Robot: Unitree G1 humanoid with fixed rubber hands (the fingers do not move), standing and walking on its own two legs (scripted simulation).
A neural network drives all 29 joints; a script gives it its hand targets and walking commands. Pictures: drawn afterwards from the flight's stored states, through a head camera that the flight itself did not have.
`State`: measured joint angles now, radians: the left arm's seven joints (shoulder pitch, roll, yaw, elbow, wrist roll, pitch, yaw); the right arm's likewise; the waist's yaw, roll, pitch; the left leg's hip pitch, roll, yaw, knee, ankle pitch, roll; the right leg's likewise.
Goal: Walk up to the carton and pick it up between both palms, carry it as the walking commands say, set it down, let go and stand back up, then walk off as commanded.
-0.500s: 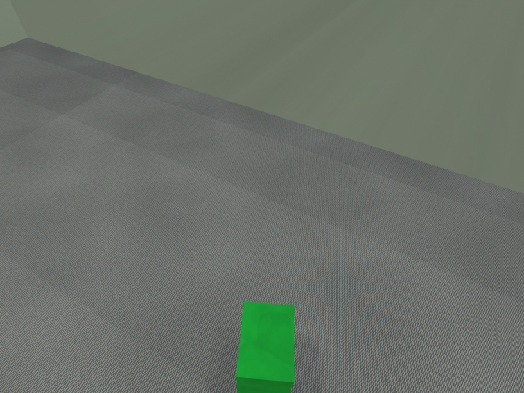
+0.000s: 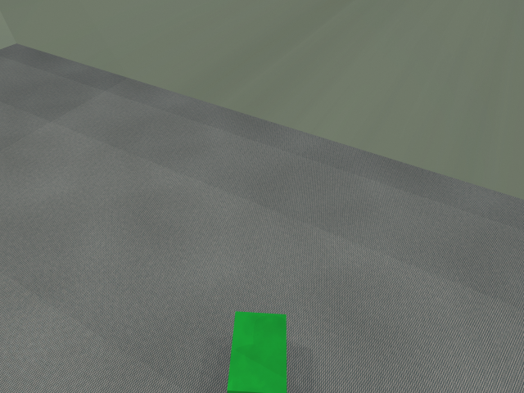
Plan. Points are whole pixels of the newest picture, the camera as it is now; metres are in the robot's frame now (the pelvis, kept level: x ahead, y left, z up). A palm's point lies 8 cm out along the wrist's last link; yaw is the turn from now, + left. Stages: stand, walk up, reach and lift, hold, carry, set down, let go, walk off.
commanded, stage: stand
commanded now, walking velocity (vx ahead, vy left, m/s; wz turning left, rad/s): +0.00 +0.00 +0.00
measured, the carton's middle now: (258, 360) +0.39 +0.00 -0.67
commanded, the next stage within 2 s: reach and lift in 0.36 s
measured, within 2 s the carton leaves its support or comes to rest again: neither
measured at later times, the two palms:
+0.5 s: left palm out of the picture +0.12 +0.24 -0.15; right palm out of the picture +0.13 -0.23 -0.14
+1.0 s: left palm out of the picture +0.14 +0.21 -0.17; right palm out of the picture +0.15 -0.21 -0.17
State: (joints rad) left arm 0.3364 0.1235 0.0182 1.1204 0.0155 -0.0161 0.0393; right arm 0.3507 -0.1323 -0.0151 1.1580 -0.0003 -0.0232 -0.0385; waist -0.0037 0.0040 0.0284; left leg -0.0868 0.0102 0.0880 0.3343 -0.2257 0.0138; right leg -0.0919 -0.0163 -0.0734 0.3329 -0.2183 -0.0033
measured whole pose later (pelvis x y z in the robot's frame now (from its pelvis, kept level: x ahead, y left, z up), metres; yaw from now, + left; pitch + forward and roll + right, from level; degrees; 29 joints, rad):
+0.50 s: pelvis -0.01 +0.00 -0.03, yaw +0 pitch +8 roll -1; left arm 0.05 0.22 -0.04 0.80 -0.09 0.33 0.06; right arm 0.03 -0.23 0.04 0.78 0.09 0.33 -0.05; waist 0.00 0.00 -0.06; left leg -0.45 0.02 0.07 0.67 -0.36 0.03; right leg -0.45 -0.03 -0.07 0.65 -0.34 0.00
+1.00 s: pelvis -0.08 -0.02 -0.07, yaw +3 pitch +14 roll +0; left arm -0.09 0.14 0.12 0.46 0.04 0.50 -0.04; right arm -0.10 -0.12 -0.07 0.43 -0.02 0.50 -0.02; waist -0.03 0.00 0.02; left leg -0.85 0.01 0.03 0.97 -0.37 0.01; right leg -0.84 -0.01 -0.03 0.98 -0.39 -0.02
